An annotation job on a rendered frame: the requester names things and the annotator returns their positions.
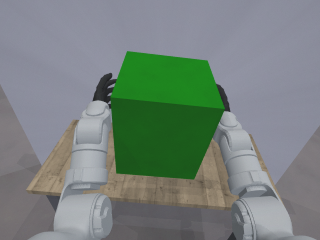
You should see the carton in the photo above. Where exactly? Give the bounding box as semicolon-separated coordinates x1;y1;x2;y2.
110;51;225;180

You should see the table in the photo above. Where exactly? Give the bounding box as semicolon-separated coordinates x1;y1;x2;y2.
26;119;284;240

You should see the right robot hand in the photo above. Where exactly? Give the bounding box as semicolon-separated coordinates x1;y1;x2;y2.
216;84;231;112

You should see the left robot upper arm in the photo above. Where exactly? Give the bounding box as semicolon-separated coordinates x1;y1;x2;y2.
28;193;113;240

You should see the robot left forearm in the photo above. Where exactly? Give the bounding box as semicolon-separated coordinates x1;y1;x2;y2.
53;100;112;231

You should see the robot right forearm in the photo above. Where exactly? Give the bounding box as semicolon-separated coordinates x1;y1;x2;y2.
212;111;293;232

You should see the right robot upper arm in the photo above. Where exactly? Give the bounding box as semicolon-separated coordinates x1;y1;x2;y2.
231;196;316;240

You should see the left robot hand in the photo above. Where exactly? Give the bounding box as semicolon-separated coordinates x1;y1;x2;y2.
92;73;117;109

